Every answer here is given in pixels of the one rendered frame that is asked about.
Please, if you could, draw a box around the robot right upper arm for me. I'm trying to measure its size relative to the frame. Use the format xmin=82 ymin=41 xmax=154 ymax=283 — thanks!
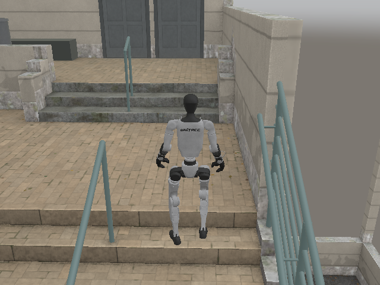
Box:
xmin=203 ymin=120 xmax=218 ymax=153

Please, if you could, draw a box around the right robot hand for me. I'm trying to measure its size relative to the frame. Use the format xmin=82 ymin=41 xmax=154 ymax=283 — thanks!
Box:
xmin=211 ymin=161 xmax=225 ymax=172

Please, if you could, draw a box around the left robot hand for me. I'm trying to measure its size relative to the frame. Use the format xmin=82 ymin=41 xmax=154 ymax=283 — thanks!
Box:
xmin=156 ymin=158 xmax=169 ymax=168

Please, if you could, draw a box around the left robot forearm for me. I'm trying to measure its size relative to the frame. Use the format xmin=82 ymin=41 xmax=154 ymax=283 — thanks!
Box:
xmin=157 ymin=143 xmax=168 ymax=160

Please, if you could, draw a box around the right robot thigh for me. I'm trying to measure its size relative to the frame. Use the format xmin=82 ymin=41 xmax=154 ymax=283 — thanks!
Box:
xmin=198 ymin=165 xmax=210 ymax=200

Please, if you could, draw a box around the right robot shin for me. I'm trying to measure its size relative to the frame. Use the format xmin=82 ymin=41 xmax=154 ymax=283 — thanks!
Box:
xmin=199 ymin=190 xmax=208 ymax=231

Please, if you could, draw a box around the robot left upper arm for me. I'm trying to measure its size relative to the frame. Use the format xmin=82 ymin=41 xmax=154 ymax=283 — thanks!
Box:
xmin=162 ymin=119 xmax=178 ymax=152

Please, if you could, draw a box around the right robot forearm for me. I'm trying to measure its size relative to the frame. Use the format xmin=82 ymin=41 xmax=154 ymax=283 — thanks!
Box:
xmin=212 ymin=144 xmax=223 ymax=164

